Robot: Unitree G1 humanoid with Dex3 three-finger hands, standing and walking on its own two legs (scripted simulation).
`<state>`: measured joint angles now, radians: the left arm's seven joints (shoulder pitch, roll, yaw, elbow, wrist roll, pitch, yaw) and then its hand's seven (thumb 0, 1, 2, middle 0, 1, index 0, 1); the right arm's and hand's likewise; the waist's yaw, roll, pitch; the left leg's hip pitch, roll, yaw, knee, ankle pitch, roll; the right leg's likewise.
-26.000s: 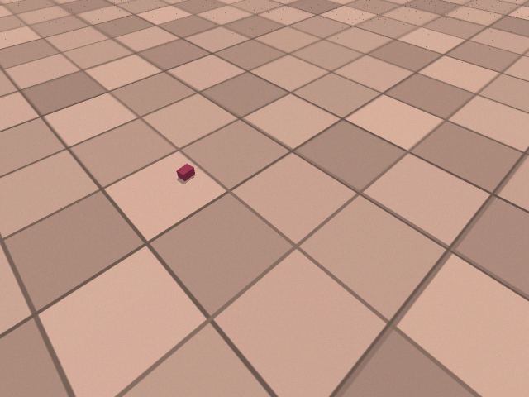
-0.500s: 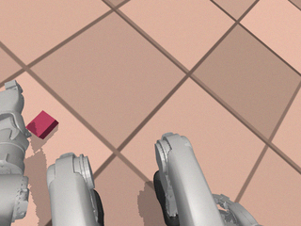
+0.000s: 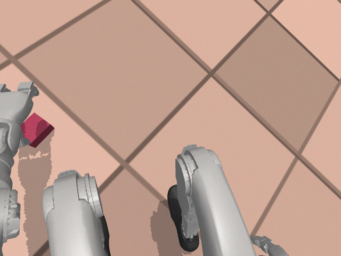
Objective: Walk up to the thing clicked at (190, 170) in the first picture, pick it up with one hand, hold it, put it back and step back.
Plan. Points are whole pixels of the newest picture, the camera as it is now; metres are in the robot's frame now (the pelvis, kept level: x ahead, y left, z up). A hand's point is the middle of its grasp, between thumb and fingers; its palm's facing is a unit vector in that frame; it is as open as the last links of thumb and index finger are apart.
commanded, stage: home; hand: left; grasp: from above
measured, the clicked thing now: (34, 130) +0.47 +0.30 -0.31
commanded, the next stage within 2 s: none
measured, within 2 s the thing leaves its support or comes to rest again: neither
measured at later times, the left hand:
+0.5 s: hand out of the picture +0.34 +0.26 +0.02, palm faces -0.30 -0.62 -0.72, open 7.8 cm
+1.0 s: hand out of the picture +0.26 +0.22 +0.23, palm faces +0.14 -0.95 -0.28, open 7.4 cm
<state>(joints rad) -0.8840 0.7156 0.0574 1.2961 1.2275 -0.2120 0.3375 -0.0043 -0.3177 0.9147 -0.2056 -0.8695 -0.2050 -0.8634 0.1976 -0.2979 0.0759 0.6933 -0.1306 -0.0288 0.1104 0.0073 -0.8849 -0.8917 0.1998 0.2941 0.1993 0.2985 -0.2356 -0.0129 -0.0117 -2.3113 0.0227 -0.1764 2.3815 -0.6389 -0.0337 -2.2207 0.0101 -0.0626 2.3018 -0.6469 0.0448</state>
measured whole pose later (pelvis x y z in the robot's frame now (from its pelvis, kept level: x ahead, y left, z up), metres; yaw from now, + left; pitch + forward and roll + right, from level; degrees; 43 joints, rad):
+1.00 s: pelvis +0.06 +0.00 +0.32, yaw +8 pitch +20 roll -4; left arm 0.25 0.25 0.04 0.07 0.00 0.40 0.09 0.01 0.90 0.90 -0.21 -0.30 -0.20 -0.30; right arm 0.20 -0.20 0.04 0.55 0.03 -0.13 -0.13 0.01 -0.90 -0.90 0.20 0.29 0.20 0.30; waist -0.07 0.04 -0.19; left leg -1.11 0.05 -0.08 1.32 -0.56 -0.03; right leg -1.05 -0.02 -0.06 1.26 -0.56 0.02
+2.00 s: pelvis +0.09 +0.00 +0.38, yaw +9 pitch +10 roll -3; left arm 0.49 0.21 0.03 -0.11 -0.05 0.46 0.02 0.01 0.80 0.84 -0.19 -0.28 -0.19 -0.28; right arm 0.30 -0.22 0.02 0.55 0.00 -0.24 -0.18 0.02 -0.90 -0.90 0.20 0.30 0.20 0.30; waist -0.04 0.05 -0.15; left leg -0.69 0.05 -0.06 1.00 -0.48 -0.03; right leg -0.62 -0.02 -0.07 0.94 -0.48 0.02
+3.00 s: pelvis +0.09 +0.00 +0.38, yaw +9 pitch +10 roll -3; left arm 0.50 0.22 0.03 -0.12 -0.05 0.47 0.02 0.01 0.91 0.90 -0.20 -0.30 -0.20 -0.30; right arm 0.29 -0.21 0.02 0.54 0.00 -0.24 -0.18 0.02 -0.90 -0.90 0.20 0.30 0.20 0.30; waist -0.04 0.05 -0.16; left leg -0.70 0.05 -0.06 1.01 -0.48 -0.03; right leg -0.63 -0.02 -0.06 0.95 -0.48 0.02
